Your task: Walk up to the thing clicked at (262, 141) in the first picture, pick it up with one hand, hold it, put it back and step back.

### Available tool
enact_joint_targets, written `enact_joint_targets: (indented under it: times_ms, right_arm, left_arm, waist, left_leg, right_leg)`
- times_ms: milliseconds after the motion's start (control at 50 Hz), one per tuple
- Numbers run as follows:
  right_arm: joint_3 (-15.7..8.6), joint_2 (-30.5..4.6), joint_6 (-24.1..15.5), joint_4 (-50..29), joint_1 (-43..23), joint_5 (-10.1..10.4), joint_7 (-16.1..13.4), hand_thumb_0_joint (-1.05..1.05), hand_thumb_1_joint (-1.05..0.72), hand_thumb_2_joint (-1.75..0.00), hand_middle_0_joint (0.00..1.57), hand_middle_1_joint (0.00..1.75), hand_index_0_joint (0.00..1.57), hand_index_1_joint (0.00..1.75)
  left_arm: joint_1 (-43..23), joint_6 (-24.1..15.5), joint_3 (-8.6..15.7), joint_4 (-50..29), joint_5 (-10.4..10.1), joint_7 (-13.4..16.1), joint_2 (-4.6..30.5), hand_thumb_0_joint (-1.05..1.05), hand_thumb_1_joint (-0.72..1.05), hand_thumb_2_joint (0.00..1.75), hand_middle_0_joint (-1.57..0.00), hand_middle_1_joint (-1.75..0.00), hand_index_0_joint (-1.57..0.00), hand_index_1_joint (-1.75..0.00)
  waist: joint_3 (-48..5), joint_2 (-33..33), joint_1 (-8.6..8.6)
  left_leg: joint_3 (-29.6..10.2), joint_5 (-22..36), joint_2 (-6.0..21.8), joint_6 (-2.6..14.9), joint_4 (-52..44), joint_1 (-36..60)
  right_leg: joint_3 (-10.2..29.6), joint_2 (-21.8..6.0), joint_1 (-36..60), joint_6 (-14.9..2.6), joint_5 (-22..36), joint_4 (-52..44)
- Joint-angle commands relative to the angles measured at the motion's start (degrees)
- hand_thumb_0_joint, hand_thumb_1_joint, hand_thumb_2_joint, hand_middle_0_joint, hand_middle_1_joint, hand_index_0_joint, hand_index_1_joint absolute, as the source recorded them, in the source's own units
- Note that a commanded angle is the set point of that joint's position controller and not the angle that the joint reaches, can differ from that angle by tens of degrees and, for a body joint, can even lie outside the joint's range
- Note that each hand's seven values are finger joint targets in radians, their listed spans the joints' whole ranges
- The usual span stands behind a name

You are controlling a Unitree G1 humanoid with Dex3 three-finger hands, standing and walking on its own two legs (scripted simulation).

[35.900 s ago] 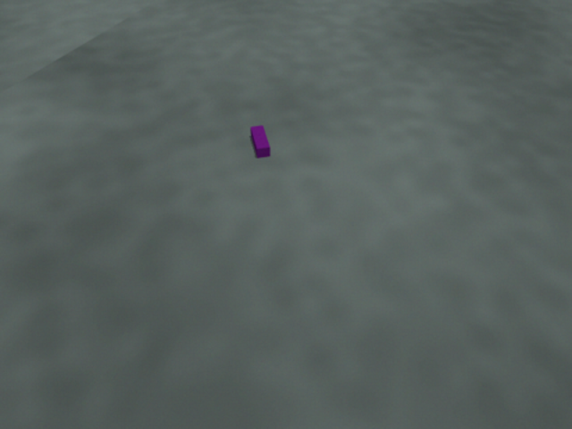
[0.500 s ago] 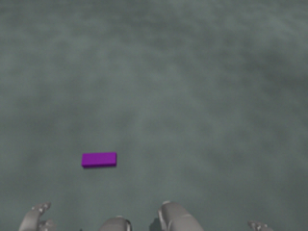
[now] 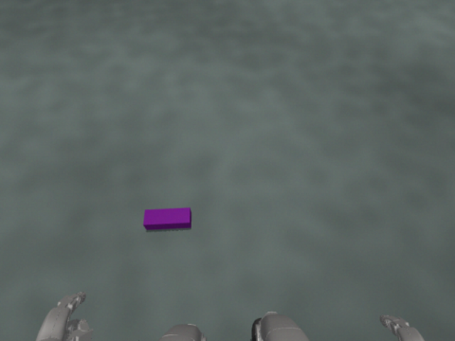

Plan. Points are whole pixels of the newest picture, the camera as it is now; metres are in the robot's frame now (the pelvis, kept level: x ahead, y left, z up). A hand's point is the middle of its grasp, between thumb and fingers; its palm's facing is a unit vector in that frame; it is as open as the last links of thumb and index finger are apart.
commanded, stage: step back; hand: left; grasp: from above
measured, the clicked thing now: (168, 218) +0.61 +0.26 -0.73
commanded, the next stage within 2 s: none
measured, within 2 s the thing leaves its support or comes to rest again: neither
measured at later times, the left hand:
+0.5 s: hand out of the picture -0.07 +0.24 -0.15, palm faces -0.09 -0.91 -0.40, open 7.4 cm
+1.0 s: hand out of the picture -0.20 +0.23 -0.15, palm faces +0.02 -0.94 -0.35, open 7.3 cm
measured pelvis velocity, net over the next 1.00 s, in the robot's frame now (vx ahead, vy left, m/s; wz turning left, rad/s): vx -0.33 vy -0.02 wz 0.05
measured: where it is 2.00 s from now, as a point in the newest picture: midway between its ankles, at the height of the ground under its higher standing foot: outside the picture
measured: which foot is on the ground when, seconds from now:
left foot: up 0.00-0.00, down 0.02-0.50, up 0.52-0.88, down 0.90-1.00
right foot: down 0.00-0.06, up 0.08-0.44, down 0.46-0.92, up 0.94-1.00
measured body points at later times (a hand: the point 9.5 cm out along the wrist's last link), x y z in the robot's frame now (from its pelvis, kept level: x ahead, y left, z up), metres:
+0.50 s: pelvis -0.16 -0.02 -0.01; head -0.10 -0.04 +0.44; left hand -0.06 +0.29 -0.12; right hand -0.03 -0.35 -0.12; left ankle -0.03 +0.11 -0.72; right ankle -0.18 -0.13 -0.73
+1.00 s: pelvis -0.33 -0.02 +0.00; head -0.29 -0.01 +0.44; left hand -0.20 +0.28 -0.12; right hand -0.26 -0.33 -0.12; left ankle -0.33 +0.08 -0.72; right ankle -0.24 -0.14 -0.68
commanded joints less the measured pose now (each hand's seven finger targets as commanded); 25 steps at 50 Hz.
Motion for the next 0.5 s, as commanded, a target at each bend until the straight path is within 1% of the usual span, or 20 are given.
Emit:
enact_joint_targets:
  times_ms: [0,20,40,60,80,100,120,140,160,220,240,260,300,320,340,380,420,440,460,480]
  right_arm:
    - [-3.6,-8.6,-2.5,-2.8,5.7,-1.6,-0.4,0.0,-0.9,-0.9,0.2,0.3,0.2,0.3]
    - [-4.9,-13.0,-2.7,-3.6,4.1,-2.6,-0.4,0.0,-0.9,-0.9,0.2,0.3,0.2,0.3]
    - [-5.3,-16.6,-2.5,-4.4,1.4,-3.0,0.1,0.0,-0.9,-0.9,0.2,0.3,0.2,0.3]
    - [-5.9,-20.1,-2.3,-5.1,2.0,-2.6,0.3,0.0,-0.9,-0.9,0.2,0.3,0.2,0.3]
    - [-5.7,-18.1,-2.5,-4.7,0.2,-2.5,0.1,0.0,-0.9,-0.9,0.2,0.3,0.2,0.3]
    - [-4.7,-15.2,-2.5,-5.1,-1.5,-2.5,0.0,0.0,-0.9,-0.9,0.2,0.3,0.2,0.3]
    - [-3.8,-12.1,-2.6,-6.1,-5.4,-2.7,-0.2,0.0,-0.9,-0.9,0.2,0.3,0.2,0.3]
    - [-3.7,-11.3,-2.6,-6.3,-5.7,-2.3,-0.3,0.0,-0.9,-0.9,0.2,0.3,0.2,0.3]
    - [-3.7,-10.7,-2.7,-6.1,-4.4,-2.1,-0.3,0.0,-0.9,-0.9,0.2,0.3,0.2,0.3]
    - [-3.9,-10.3,-2.6,-6.2,-0.2,-1.7,-0.4,0.0,-0.9,-0.9,0.2,0.3,0.2,0.3]
    - [-4.1,-10.5,-2.5,-6.4,0.2,-1.5,-0.5,0.0,-0.9,-0.9,0.2,0.3,0.2,0.3]
    - [-4.3,-11.0,-2.5,-6.6,1.2,-1.5,-0.6,0.0,-0.9,-0.9,0.2,0.3,0.2,0.3]
    - [-4.7,-11.7,-2.3,-6.8,2.4,-1.5,-0.6,0.0,-0.9,-0.9,0.2,0.3,0.2,0.3]
    - [-4.8,-12.2,-2.1,-7.2,1.7,-1.7,-0.5,0.0,-0.9,-0.9,0.2,0.3,0.2,0.3]
    - [-4.7,-12.3,-1.9,-7.8,0.4,-1.8,-0.4,0.0,-0.9,-0.9,0.2,0.3,0.2,0.3]
    - [-4.8,-12.8,-1.2,-8.5,-1.3,-1.8,-0.2,0.0,-0.9,-0.9,0.2,0.3,0.2,0.3]
    - [-4.9,-13.7,-0.3,-8.9,-3.8,-1.2,-0.1,0.0,-0.9,-0.9,0.2,0.3,0.2,0.3]
    - [-4.4,-12.0,-0.1,-8.8,-3.8,-0.7,0.0,0.0,-0.9,-0.9,0.2,0.3,0.2,0.3]
    - [-3.6,-8.8,0.0,-9.6,-3.2,-0.3,-0.1,0.0,-0.9,-0.9,0.2,0.3,0.2,0.3]
    - [-3.8,-8.7,0.0,-10.3,-5.0,-0.3,-1.1,0.0,-0.9,-0.9,0.2,0.3,0.2,0.3]
  left_arm:
    - [1.3,0.7,3.6,-4.7,-1.1,0.6,13.3,0.0,0.9,0.9,-0.2,-0.3,-0.2,-0.3]
    - [2.9,0.9,3.1,-5.3,-1.2,0.4,11.1,0.0,0.9,0.9,-0.2,-0.3,-0.2,-0.3]
    - [1.9,0.9,3.0,-5.2,-1.4,0.6,9.6,0.0,0.9,0.9,-0.2,-0.3,-0.2,-0.3]
    - [-1.3,0.9,4.1,-5.6,-0.6,1.6,12.2,0.0,0.9,0.9,-0.2,-0.3,-0.2,-0.3]
    - [-1.8,0.8,4.2,-4.6,-0.3,1.8,13.3,0.0,0.9,0.9,-0.2,-0.3,-0.2,-0.3]
    - [-1.6,0.9,4.2,-3.9,-0.6,1.4,12.8,0.0,0.9,0.9,-0.2,-0.3,-0.2,-0.3]
    - [1.9,0.9,4.1,-2.9,-1.3,1.1,11.9,0.0,0.9,0.9,-0.2,-0.3,-0.2,-0.3]
    - [4.5,0.9,4.1,-2.2,-1.5,0.9,11.9,0.0,0.9,0.9,-0.2,-0.3,-0.2,-0.3]
    - [5.7,0.9,4.4,-1.9,-1.1,0.7,12.2,0.0,0.9,0.9,-0.2,-0.3,-0.2,-0.3]
    - [4.6,0.5,4.5,-2.3,-0.5,0.6,11.9,0.0,0.9,0.9,-0.2,-0.3,-0.2,-0.3]
    - [4.8,0.3,4.2,-2.4,-0.4,0.6,11.7,0.0,0.9,0.9,-0.2,-0.3,-0.2,-0.3]
    - [4.3,0.3,4.2,-2.5,-0.4,0.5,11.7,0.0,0.9,0.9,-0.2,-0.3,-0.2,-0.3]
    - [4.1,0.1,4.0,-2.7,-0.4,0.3,11.5,0.0,0.9,0.9,-0.2,-0.3,-0.2,-0.3]
    - [5.1,0.0,3.9,-2.5,-0.5,0.3,11.3,0.0,0.9,0.9,-0.2,-0.3,-0.2,-0.3]
    - [6.4,-0.1,3.9,-2.1,-0.4,0.2,11.1,0.0,0.9,0.9,-0.2,-0.3,-0.2,-0.3]
    - [9.0,-0.4,4.2,-0.5,-0.4,-0.2,11.1,0.0,0.9,0.9,-0.2,-0.3,-0.2,-0.3]
    - [14.5,-0.5,4.6,2.4,0.0,-0.5,11.1,0.0,0.9,0.9,-0.2,-0.3,-0.2,-0.3]
    - [13.9,-0.7,5.0,2.5,0.7,-0.6,12.8,0.0,0.9,0.9,-0.2,-0.3,-0.2,-0.3]
    - [13.0,-0.9,6.2,1.5,1.5,-0.6,17.4,0.0,0.9,0.9,-0.2,-0.3,-0.2,-0.3]
    - [7.8,-0.6,7.1,-1.4,1.0,-0.7,22.3,0.0,0.9,0.9,-0.2,-0.3,-0.2,-0.3]
  waist:
    - [-15.8,-9.9,-0.09]
    - [-16.0,0.0,1.03]
    - [-13.2,9.2,1.0]
    - [-11.8,13.2,-3.31]
    - [-9.2,10.1,-2.32]
    - [-8.3,7.2,-1.26]
    - [-8.5,5.6,1.54]
    - [-8.0,6.4,2.81]
    - [-8.6,6.0,2.82]
    - [-9.9,6.2,-0.28]
    - [-10.3,6.5,-0.61]
    - [-10.7,6.8,-1.63]
    - [-12.6,7.9,-2.67]
    - [-13.4,9.1,-2.27]
    - [-14.3,9.8,-1.61]
    - [-15.6,10.8,-0.76]
    - [-16.3,9.9,2.17]
    - [-14.3,6.1,1.8]
    - [-11.6,-8.8,1.79]
    - [-8.2,-15.7,3.58]
  left_leg:
    - [0.4,22.9,3.3,1.58,-25.6,5.5]
    - [-11.8,31.5,12.4,4.31,-24.7,11.9]
    - [-22.2,37.1,20.6,9.54,-25.6,12.9]
    - [-27.3,37.9,26.8,17.06,-26.5,2.9]
    - [-25.3,35.0,25.7,17.63,-26.6,0.3]
    - [-16.7,36.8,21.4,15.16,-25.5,-0.5]
    - [-9.9,39.0,16.6,12.15,-23.8,3.3]
    - [-7.3,39.0,15.2,10.97,-23.1,4.4]
    - [-6.9,38.2,14.4,10.52,-22.7,6.5]
    - [-8.1,39.3,15.4,12.95,-20.9,12.7]
    - [-7.8,38.9,16.0,13.93,-20.7,13.8]
    - [-8.1,38.2,16.8,14.8,-20.7,14.6]
    - [-8.2,38.9,17.5,15.62,-19.3,16.8]
    - [-8.2,38.2,18.2,15.75,-19.1,16.0]
    - [-8.0,36.9,18.2,15.16,-18.3,14.9]
    - [-7.1,34.3,16.8,13.09,-16.5,12.0]
    - [-5.1,28.2,14.6,9.92,-14.1,4.4]
    - [-4.4,19.8,11.4,6.44,-11.7,-3.4]
    - [-1.6,4.0,2.2,2.19,-0.9,-15.1]
    - [-1.7,-7.6,-3.8,-0.02,12.9,-13.3]
  right_leg:
    - [9.0,-7.2,13.5,-6.55,22.3,4.3]
    - [6.2,-1.8,2.3,-3.67,8.3,10.0]
    - [4.1,7.5,-8.3,-2.1,-18.5,17.4]
    - [9.7,7.0,-4.3,-1.08,-26.2,27.3]
    - [11.5,5.8,-4.3,-1.29,-22.7,32.9]
    - [12.5,6.7,-4.0,-1.71,-19.7,35.5]
    - [12.8,7.7,-6.8,-1.95,-15.9,37.2]
    - [11.7,8.3,-8.2,-1.69,-13.9,37.7]
    - [10.9,8.4,-8.5,-1.25,-12.9,37.5]
    - [9.5,7.2,-9.0,1.43,-13.6,32.8]
    - [9.0,7.0,-9.3,1.82,-13.9,31.3]
    - [8.4,6.3,-8.8,2.08,-14.6,28.5]
    - [7.0,4.8,-7.1,2.37,-16.0,21.6]
    - [5.9,3.8,-5.0,2.19,-16.1,18.4]
    - [4.5,2.3,-2.3,1.77,-15.8,13.2]
    - [2.2,1.9,3.3,0.57,-12.3,2.6]
    - [-0.2,2.0,12.9,-1.51,-1.7,-10.5]
    - [4.1,0.3,15.3,-3.1,-0.2,-11.3]
    - [21.7,-10.5,15.1,-6.56,-2.2,-14.8]
    - [30.1,-21.0,0.4,-15.58,-3.8,-19.5]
